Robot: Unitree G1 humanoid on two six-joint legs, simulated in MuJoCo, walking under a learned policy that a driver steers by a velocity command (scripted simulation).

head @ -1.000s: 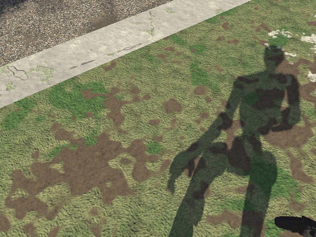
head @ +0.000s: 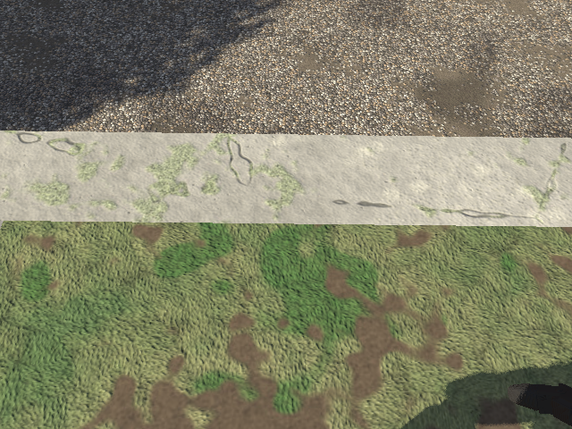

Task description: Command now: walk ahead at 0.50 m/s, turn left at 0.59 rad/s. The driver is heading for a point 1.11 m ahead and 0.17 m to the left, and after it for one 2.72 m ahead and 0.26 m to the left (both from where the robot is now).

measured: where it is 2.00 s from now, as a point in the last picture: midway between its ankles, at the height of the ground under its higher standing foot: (212, 220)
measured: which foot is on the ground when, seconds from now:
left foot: down 0.00-0.46, up 0.48-0.92, down 0.94-1.00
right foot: up 0.00-0.44, down 0.46-0.94, up 0.96-1.00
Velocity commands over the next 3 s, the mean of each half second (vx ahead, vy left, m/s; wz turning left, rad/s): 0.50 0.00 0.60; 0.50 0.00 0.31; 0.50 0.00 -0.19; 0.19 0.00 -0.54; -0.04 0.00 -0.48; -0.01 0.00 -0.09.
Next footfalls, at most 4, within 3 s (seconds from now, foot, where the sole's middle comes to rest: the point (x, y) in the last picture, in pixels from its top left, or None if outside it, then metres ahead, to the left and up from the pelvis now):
0.46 right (345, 414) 0.47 -0.08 -0.75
0.94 left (199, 347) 0.60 0.26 -0.75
1.46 right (247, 224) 0.97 0.19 -0.75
1.96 left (178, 193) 1.07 0.40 -0.75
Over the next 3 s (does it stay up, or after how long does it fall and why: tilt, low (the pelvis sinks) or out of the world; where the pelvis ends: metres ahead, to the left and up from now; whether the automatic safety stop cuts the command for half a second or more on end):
stays up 0.81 0.30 0.03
